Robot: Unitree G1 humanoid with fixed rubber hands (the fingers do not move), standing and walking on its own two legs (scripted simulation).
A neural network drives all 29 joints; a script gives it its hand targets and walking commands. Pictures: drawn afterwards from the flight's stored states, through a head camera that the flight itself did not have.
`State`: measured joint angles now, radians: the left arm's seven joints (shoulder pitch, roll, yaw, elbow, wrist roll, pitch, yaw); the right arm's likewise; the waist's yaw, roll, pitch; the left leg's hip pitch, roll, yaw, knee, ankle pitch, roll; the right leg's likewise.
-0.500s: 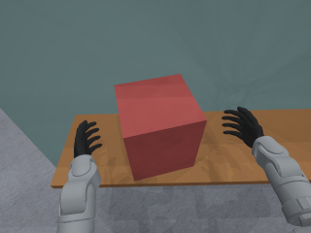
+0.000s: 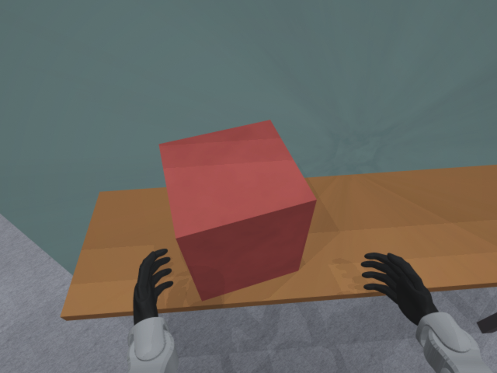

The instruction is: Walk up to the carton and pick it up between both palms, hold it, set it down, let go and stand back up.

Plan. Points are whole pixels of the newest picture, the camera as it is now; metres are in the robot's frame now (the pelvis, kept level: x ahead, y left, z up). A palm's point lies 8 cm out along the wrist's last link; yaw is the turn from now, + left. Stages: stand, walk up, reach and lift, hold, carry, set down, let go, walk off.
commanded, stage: set down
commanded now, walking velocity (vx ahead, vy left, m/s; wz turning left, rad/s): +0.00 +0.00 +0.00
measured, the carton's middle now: (235, 213) +0.40 +0.07 +0.00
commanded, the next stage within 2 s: let go in 1.78 s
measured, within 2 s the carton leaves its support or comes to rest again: neither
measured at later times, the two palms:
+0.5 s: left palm (160, 335) +0.18 +0.17 -0.02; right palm (430, 315) +0.22 -0.25 -0.02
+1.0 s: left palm (137, 349) +0.16 +0.21 -0.05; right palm (410, 350) +0.17 -0.22 -0.05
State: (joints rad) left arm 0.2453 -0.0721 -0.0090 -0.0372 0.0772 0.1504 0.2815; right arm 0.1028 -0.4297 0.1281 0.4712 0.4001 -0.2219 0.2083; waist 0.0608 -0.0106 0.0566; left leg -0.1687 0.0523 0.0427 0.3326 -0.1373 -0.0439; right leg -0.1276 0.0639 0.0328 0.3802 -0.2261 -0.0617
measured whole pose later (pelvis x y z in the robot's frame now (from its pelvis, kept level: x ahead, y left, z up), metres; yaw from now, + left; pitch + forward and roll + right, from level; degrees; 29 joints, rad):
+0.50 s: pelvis +0.02 -0.02 +0.00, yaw +2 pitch -3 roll +1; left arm 0.35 0.01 -0.03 0.19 0.04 -0.09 0.20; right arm 0.22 -0.40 0.18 0.59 0.43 -0.37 0.19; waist 0.06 -0.06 -0.03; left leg -0.14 0.06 -0.01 0.36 -0.18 -0.07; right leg -0.09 0.08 0.00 0.41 -0.28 -0.09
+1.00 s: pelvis +0.01 +0.01 +0.00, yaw +0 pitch -2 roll +0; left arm 0.32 0.07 -0.01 0.32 0.03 -0.08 0.19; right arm 0.25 -0.32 0.11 0.63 0.28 -0.36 0.18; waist 0.04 -0.04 0.03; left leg -0.18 0.04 0.02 0.40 -0.19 -0.03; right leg -0.12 0.05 0.03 0.41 -0.26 -0.05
